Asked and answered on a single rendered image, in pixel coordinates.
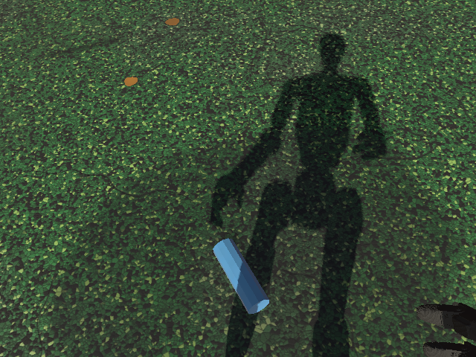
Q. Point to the right robot hand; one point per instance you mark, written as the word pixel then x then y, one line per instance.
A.
pixel 461 318

